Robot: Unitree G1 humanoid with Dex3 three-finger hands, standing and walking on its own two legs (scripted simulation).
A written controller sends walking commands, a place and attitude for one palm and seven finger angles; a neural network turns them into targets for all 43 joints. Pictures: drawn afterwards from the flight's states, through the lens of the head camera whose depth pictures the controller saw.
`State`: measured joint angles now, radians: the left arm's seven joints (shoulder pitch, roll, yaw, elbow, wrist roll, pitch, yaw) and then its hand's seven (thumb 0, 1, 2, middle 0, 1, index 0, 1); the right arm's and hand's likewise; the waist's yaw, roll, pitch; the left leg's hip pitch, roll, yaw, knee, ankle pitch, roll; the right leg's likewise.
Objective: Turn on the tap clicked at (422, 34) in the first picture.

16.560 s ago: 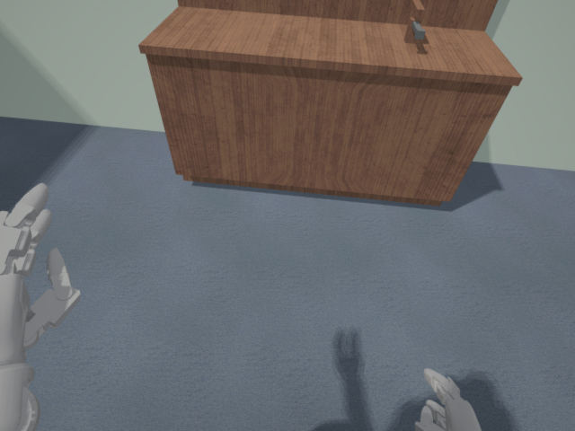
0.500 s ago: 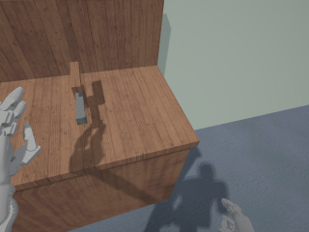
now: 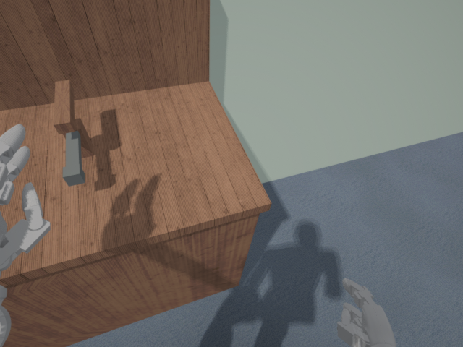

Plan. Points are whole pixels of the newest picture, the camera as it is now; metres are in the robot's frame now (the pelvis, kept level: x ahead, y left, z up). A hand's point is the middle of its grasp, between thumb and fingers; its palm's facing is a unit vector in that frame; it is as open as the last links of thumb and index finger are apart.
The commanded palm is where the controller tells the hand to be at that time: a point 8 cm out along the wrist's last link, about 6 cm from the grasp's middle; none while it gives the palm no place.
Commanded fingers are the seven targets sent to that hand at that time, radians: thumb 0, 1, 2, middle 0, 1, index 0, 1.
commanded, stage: shuffle to correct the standing spot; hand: left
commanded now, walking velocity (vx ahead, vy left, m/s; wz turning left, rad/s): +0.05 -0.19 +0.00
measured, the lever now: (74, 175) +0.38 +0.32 +0.04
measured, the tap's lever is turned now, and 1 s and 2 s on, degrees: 0 0 0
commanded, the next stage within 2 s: come to a stop and stand still in 0.34 s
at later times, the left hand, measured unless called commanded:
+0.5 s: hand (70, 217) +0.23 +0.21 +0.18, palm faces +0.37 -0.85 -0.37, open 7.4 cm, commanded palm +0.15 +0.24 +0.19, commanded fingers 0.00 0.90 0.90 -0.20 -0.30 -0.20 -0.30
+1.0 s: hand (76, 232) +0.21 +0.20 +0.18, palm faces +0.37 -0.87 -0.34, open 7.4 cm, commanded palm +0.16 +0.23 +0.19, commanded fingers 0.00 0.90 0.90 -0.20 -0.30 -0.20 -0.30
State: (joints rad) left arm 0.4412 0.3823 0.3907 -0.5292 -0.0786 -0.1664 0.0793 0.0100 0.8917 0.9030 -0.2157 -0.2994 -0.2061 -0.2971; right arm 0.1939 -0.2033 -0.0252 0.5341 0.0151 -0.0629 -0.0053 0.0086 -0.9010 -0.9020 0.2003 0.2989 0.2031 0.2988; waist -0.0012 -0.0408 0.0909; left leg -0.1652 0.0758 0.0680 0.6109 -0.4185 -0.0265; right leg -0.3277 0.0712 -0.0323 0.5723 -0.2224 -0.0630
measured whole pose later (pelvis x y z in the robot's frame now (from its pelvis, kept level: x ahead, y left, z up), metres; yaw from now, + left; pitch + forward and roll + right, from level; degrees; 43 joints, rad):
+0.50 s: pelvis -0.01 -0.04 +0.00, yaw +0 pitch -4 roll -2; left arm 0.30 0.40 0.37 -0.48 -0.04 -0.13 0.07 0.01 0.89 0.90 -0.22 -0.30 -0.21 -0.30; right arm 0.19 -0.16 0.00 0.59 0.02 -0.07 0.02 0.01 -0.90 -0.90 0.20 0.30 0.20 0.30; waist 0.03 -0.01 0.12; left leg -0.34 0.09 0.00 0.95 -0.44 -0.02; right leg -0.25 0.05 -0.09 0.54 -0.23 -0.06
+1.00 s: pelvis -0.02 -0.04 +0.01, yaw -4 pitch -2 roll +0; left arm 0.39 0.34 0.37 -0.41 -0.05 -0.23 0.09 0.01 0.89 0.90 -0.22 -0.30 -0.21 -0.30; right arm 0.27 -0.21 0.02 0.63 0.01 -0.15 -0.02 0.01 -0.90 -0.90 0.20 0.30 0.20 0.30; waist 0.04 -0.02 0.04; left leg -0.24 -0.03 -0.01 0.51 -0.23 0.03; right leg -0.24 0.05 -0.03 0.48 -0.21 -0.05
